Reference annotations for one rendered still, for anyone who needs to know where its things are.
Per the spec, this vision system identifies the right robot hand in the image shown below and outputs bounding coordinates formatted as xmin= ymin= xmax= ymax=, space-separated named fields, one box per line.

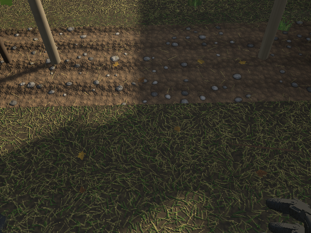
xmin=260 ymin=198 xmax=311 ymax=233

